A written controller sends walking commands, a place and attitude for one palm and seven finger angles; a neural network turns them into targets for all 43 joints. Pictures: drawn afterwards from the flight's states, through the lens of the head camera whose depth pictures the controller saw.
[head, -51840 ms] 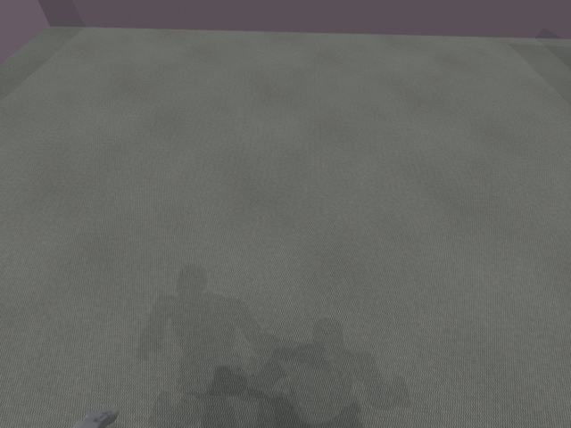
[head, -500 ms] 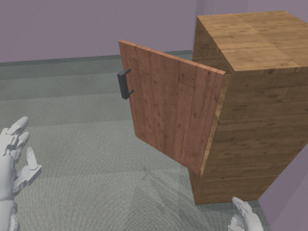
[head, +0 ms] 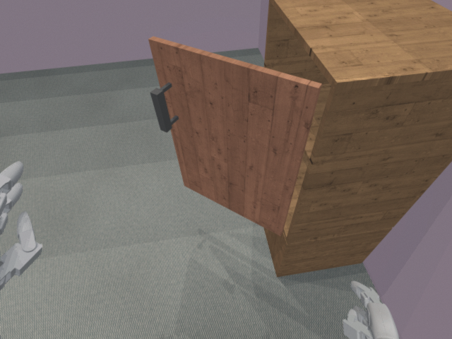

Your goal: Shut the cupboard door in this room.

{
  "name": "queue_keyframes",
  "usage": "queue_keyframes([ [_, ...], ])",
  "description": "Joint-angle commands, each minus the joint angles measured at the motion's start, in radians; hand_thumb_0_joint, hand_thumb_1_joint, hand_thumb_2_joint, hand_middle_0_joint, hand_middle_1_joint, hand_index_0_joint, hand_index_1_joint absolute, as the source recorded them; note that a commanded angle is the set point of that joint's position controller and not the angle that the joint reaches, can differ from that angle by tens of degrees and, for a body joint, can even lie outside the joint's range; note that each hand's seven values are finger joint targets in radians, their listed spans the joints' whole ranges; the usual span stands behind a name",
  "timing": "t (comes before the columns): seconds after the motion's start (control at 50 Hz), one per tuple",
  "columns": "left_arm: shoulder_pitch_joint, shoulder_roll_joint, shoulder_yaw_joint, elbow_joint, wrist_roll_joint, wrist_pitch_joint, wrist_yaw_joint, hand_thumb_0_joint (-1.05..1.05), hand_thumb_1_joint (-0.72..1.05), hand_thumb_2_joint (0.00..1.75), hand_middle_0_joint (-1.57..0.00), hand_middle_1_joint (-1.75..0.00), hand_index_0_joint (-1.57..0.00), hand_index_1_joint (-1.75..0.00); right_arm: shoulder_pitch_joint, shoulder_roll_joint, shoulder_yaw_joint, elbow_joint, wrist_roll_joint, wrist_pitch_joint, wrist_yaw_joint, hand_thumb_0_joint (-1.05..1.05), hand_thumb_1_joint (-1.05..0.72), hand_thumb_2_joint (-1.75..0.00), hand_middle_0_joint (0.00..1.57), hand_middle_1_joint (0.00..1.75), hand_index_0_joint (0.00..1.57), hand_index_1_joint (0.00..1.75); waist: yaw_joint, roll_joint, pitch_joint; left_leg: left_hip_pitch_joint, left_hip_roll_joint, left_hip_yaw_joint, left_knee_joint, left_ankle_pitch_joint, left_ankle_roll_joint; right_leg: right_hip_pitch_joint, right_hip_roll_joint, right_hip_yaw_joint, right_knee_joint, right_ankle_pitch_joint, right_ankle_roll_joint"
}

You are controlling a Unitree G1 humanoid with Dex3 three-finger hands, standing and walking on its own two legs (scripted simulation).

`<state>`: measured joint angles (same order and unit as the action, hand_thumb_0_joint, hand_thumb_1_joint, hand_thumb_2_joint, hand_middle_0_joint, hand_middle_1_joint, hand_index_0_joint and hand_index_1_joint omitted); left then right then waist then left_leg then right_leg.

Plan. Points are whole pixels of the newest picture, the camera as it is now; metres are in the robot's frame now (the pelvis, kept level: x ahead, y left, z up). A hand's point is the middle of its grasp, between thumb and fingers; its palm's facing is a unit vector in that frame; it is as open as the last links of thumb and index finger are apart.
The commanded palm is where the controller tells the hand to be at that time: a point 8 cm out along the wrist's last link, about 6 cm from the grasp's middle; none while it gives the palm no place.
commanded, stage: step back with the hand held close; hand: left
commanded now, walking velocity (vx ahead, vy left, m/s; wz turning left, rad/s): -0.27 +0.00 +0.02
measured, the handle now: (166, 107) +0.68 +0.21 +0.01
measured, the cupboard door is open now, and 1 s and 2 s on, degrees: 49 49 49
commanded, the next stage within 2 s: stop stepping back and stand still in 1.38 s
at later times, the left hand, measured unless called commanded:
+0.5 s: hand out of the picture +0.11 +0.28 +0.16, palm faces +0.50 -0.72 -0.47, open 7.4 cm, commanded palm +0.05 +0.31 +0.18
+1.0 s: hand out of the picture +0.03 +0.26 +0.16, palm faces +0.49 -0.74 -0.47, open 7.4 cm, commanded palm -0.03 +0.29 +0.18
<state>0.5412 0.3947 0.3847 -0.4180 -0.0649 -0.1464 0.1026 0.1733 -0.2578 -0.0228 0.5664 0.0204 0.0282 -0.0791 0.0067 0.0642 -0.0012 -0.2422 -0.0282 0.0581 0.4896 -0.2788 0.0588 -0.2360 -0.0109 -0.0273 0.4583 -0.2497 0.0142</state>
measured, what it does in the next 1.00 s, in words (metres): walks backwards: right foot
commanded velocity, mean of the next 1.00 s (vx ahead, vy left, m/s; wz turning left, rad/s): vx -0.34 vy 0.00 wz -0.02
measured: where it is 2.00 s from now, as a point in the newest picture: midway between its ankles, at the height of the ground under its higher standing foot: outside the picture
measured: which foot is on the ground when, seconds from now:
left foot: down 0.00-1.00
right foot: down 0.00-0.74, up 0.76-0.86, down 0.88-1.00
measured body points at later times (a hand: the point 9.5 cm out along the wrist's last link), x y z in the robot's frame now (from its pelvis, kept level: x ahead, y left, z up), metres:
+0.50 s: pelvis -0.08 +0.00 -0.02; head -0.07 +0.01 +0.43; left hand +0.08 +0.32 +0.18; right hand +0.10 -0.23 -0.10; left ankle -0.01 +0.08 -0.74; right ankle -0.04 -0.14 -0.74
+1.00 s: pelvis -0.15 -0.02 -0.02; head -0.11 +0.00 +0.43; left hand +0.00 +0.30 +0.18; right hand +0.05 -0.25 -0.10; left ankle -0.02 +0.08 -0.74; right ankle -0.16 -0.15 -0.74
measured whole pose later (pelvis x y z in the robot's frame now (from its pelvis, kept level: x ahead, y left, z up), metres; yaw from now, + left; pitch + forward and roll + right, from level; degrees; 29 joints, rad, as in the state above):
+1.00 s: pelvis -0.15 -0.02 -0.02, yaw +4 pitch +3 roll -4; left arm 0.53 0.41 0.48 -0.51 -0.04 -0.32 0.13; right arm 0.17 -0.22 -0.02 0.62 0.00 -0.11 -0.06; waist 0.01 0.03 0.02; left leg -0.56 0.05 0.04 0.58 -0.08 0.04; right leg -0.31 0.10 0.06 0.60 -0.34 0.00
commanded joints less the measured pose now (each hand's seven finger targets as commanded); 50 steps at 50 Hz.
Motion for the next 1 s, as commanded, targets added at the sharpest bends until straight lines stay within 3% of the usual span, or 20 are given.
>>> queue_keyframes([
  [0.0,0.013,0.223,0.185,-0.225,-0.014,-0.059,0.032,0.0,0.9,0.9,-0.2,-0.3,-0.2,-0.3,-0.085,-0.098,-0.037,-0.192,-0.002,-0.026,-0.016,0.0,-0.9,-0.9,0.2,0.3,0.2,0.3,0.002,-0.029,-0.216,0.024,0.116,-0.088,-0.035,0.554,-0.031,0.142,-0.052,0.054,0.065,0.546,-0.018],
  [0.06,0.036,0.207,0.178,-0.201,-0.015,-0.055,0.032,0.0,0.9,0.9,-0.2,-0.3,-0.2,-0.3,-0.081,-0.103,-0.038,-0.197,0.0,-0.022,-0.016,0.0,-0.9,-0.9,0.2,0.3,0.2,0.3,0.001,-0.018,-0.186,-0.045,0.13,-0.107,-0.067,0.461,-0.027,0.14,-0.042,0.057,0.076,0.456,-0.015],
  [0.16,0.005,0.202,0.175,-0.23,0.0,-0.075,0.037,0.0,0.9,0.9,-0.2,-0.3,-0.2,-0.3,-0.079,-0.113,-0.036,-0.202,-0.004,-0.042,-0.018,0.0,-0.9,-0.9,0.2,0.3,0.2,0.3,0.005,0.046,-0.14,-0.229,0.162,-0.156,-0.156,0.177,0.008,0.199,-0.006,0.051,0.127,0.29,0.0],
  [0.24,-0.05,0.221,0.2,-0.255,0.021,-0.098,0.041,0.0,0.9,0.9,-0.2,-0.3,-0.2,-0.3,-0.079,-0.127,-0.037,-0.202,-0.007,-0.065,-0.021,0.0,-0.9,-0.9,0.2,0.3,0.2,0.3,0.006,0.066,-0.096,-0.419,0.188,-0.206,-0.239,-0.169,0.039,0.277,0.024,0.051,0.191,0.211,0.006],
  [0.26,-0.058,0.198,0.183,-0.251,0.022,-0.103,0.04,0.0,0.9,0.9,-0.2,-0.3,-0.2,-0.3,-0.073,-0.119,-0.033,-0.204,-0.006,-0.069,-0.021,0.0,-0.9,-0.9,0.2,0.3,0.2,0.3,0.001,0.063,-0.071,-0.468,0.199,-0.218,-0.258,-0.245,0.047,0.285,0.024,0.049,0.212,0.186,0.008],
  [0.34,-0.116,0.21,0.208,-0.244,0.048,-0.126,0.044,0.0,0.9,0.9,-0.2,-0.3,-0.2,-0.3,-0.065,-0.133,-0.04,-0.192,-0.013,-0.095,-0.022,0.0,-0.9,-0.9,0.2,0.3,0.2,0.3,0.001,0.107,-0.035,-0.604,0.234,-0.258,-0.296,-0.457,0.074,0.332,0.052,0.046,0.281,0.124,0.016],
  [0.38,-0.111,0.185,0.186,-0.246,0.044,-0.137,0.041,0.0,0.9,0.9,-0.2,-0.3,-0.2,-0.3,-0.054,-0.123,-0.039,-0.187,-0.009,-0.108,-0.017,0.0,-0.9,-0.9,0.2,0.3,0.2,0.3,-0.005,0.062,-0.045,-0.575,0.222,-0.249,-0.253,-0.429,0.069,0.305,0.049,0.058,0.272,0.135,0.012],
  [0.44,-0.097,0.199,0.2,-0.244,0.045,-0.153,0.04,0.0,0.9,0.9,-0.2,-0.3,-0.2,-0.3,-0.044,-0.124,-0.042,-0.173,-0.012,-0.126,-0.01,0.0,-0.9,-0.9,0.2,0.3,0.2,0.3,-0.009,-0.002,-0.064,-0.494,0.158,-0.203,-0.154,-0.372,0.048,0.228,0.02,0.132,0.178,0.151,-0.011],
  [0.46,-0.108,0.172,0.17,-0.257,0.041,-0.161,0.039,0.0,0.9,0.9,-0.2,-0.3,-0.2,-0.3,-0.048,-0.112,-0.036,-0.172,-0.013,-0.131,-0.007,0.0,-0.9,-0.9,0.2,0.3,0.2,0.3,-0.014,-0.006,-0.057,-0.468,0.138,-0.193,-0.131,-0.362,0.04,0.178,0.003,0.158,0.151,0.122,-0.019],
  [0.54,-0.11,0.22,0.194,-0.285,0.035,-0.18,0.049,0.0,0.9,0.9,-0.2,-0.3,-0.2,-0.3,-0.039,-0.105,-0.044,-0.144,-0.019,-0.145,0.002,0.0,-0.9,-0.9,0.2,0.3,0.2,0.3,-0.019,-0.086,-0.091,-0.286,0.081,-0.139,0.014,-0.244,0.0,-0.021,-0.069,0.259,-0.011,-0.02,-0.056],
  [0.62,-0.078,0.225,0.193,-0.295,0.027,-0.199,0.062,0.0,0.9,0.9,-0.2,-0.3,-0.2,-0.3,-0.042,-0.087,-0.037,-0.133,-0.02,-0.148,0.007,0.0,-0.9,-0.9,0.2,0.3,0.2,0.3,-0.026,-0.071,-0.099,-0.211,0.068,-0.127,0.02,-0.168,-0.015,-0.103,-0.073,0.229,-0.057,-0.062,-0.056],
  [0.68,-0.044,0.231,0.224,-0.281,0.03,-0.215,0.063,0.0,0.9,0.9,-0.2,-0.3,-0.2,-0.3,-0.053,-0.1,-0.038,-0.139,-0.016,-0.154,-0.001,0.0,-0.9,-0.9,0.2,0.3,0.2,0.3,-0.022,0.025,-0.107,-0.344,0.136,-0.197,-0.131,-0.263,0.015,0.037,0.019,0.127,0.064,-0.018,-0.014],
  [0.74,-0.023,0.236,0.266,-0.243,0.044,-0.224,0.055,0.0,0.9,0.9,-0.2,-0.3,-0.2,-0.3,-0.076,-0.122,-0.046,-0.143,-0.02,-0.172,-0.009,0.0,-0.9,-0.9,0.2,0.3,0.2,0.3,0.001,0.18,-0.111,-0.646,0.272,-0.33,-0.327,-0.492,0.079,0.317,0.115,0.051,0.34,0.069,0.016],
  [0.78,-0.045,0.227,0.266,-0.245,0.048,-0.223,0.045,0.0,0.9,0.9,-0.2,-0.3,-0.2,-0.3,-0.074,-0.122,-0.055,-0.14,-0.025,-0.177,-0.008,0.0,-0.9,-0.9,0.2,0.3,0.2,0.3,0.002,0.168,-0.1,-0.691,0.324,-0.339,-0.325,-0.524,0.099,0.34,0.123,0.059,0.41,0.015,0.016],
  [0.86,-0.015,0.19,0.215,-0.247,0.026,-0.217,0.029,0.0,0.9,0.9,-0.2,-0.3,-0.2,-0.3,-0.074,-0.108,-0.053,-0.129,-0.02,-0.192,0.004,0.0,-0.9,-0.9,0.2,0.3,0.2,0.3,-0.006,0.055,-0.075,-0.497,0.246,-0.239,-0.186,-0.358,0.047,0.169,0.084,0.103,0.2,0.019,-0.017],
  [0.9,-0.018,0.204,0.204,-0.288,0.01,-0.227,0.032,0.0,0.9,0.9,-0.2,-0.3,-0.2,-0.3,-0.066,-0.093,-0.047,-0.109,-0.022,-0.198,0.009,0.0,-0.9,-0.9,0.2,0.3,0.2,0.3,-0.013,0.01,-0.108,-0.271,0.171,-0.157,-0.07,-0.189,-0.002,-0.024,0.011,0.21,0.047,0.06,-0.05],
  [0.92,-0.032,0.221,0.2,-0.307,0.004,-0.233,0.04,0.0,0.9,0.9,-0.2,-0.3,-0.2,-0.3,-0.058,-0.075,-0.041,-0.098,-0.022,-0.198,0.011,0.0,-0.9,-0.9,0.2,0.3,0.2,0.3,-0.02,-0.027,-0.149,-0.121,0.135,-0.101,0.01,-0.031,-0.03,-0.125,-0.05,0.265,-0.01,0.157,-0.06],
  [0.94,-0.038,0.235,0.199,-0.312,0.008,-0.237,0.051,0.0,0.9,0.9,-0.2,-0.3,-0.2,-0.3,-0.03,-0.062,-0.04,-0.073,-0.028,-0.195,0.01,0.0,-0.9,-0.9,0.2,0.3,0.2,0.3,-0.034,-0.047,-0.212,0.023,0.105,-0.039,0.07,0.147,-0.052,-0.168,-0.102,0.294,-0.043,0.369,-0.047],
  [0.96,-0.068,0.215,0.159,-0.328,0.006,-0.232,0.053,0.0,0.9,0.9,-0.2,-0.3,-0.2,-0.3,-0.033,-0.055,-0.047,-0.073,-0.014,-0.193,0.01,0.0,-0.9,-0.9,0.2,0.3,0.2,0.3,-0.039,-0.131,-0.285,0.095,0.083,-0.009,0.116,0.25,-0.061,-0.149,-0.101,0.268,-0.038,0.484,-0.008],
  [0.98,-0.093,0.244,0.171,-0.346,0.008,-0.227,0.055,0.0,0.9,0.9,-0.2,-0.3,-0.2,-0.3,-0.05,-0.063,-0.052,-0.085,-0.008,-0.189,0.007,0.0,-0.9,-0.9,0.2,0.3,0.2,0.3,-0.038,-0.151,-0.294,0.13,0.078,-0.002,0.136,0.251,-0.06,-0.173,-0.099,0.268,-0.052,0.475,0.009],
])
